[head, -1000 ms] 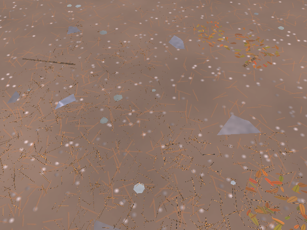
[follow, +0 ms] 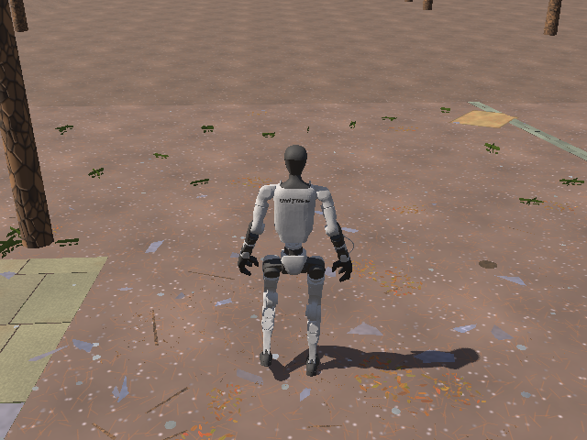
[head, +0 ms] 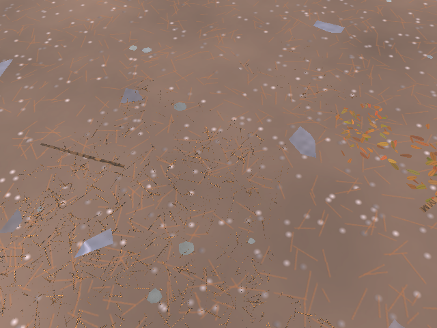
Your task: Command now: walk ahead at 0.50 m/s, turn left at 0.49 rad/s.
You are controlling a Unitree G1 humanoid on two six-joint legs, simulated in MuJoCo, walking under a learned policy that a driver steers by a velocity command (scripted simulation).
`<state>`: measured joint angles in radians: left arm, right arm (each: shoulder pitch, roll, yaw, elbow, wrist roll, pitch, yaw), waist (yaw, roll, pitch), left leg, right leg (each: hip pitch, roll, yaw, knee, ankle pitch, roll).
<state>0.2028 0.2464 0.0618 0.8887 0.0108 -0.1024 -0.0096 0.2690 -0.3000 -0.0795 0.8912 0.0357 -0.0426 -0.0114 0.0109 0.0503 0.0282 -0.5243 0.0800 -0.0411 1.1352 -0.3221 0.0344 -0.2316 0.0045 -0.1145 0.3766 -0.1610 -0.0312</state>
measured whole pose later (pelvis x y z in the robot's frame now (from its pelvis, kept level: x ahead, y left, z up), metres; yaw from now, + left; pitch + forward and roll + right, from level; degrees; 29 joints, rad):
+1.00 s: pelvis +0.56 +0.12 -0.01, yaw +19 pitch +1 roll -1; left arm 0.13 0.26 0.05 0.86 0.00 -0.10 -0.03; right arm 0.33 -0.28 -0.06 0.88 0.02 -0.07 0.00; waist -0.01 0.02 0.03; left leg -0.34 0.00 -0.05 1.17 -0.41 0.04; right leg -0.37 0.04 -0.06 0.49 -0.15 -0.06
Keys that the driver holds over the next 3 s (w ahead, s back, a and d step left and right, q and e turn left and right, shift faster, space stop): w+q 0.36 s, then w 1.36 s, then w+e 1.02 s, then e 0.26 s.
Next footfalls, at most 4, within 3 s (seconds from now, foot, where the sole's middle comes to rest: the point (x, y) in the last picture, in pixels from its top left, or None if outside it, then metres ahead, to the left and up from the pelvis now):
0.34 left None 0.32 0.17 -0.78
0.88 right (218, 263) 0.70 0.06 -0.78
1.40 left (129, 212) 0.90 0.39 -0.78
1.94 right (174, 138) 1.26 0.26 -0.78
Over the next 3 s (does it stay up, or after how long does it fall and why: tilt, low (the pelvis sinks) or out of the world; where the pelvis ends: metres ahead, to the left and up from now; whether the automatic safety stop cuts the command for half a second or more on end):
stays up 1.62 0.31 -0.03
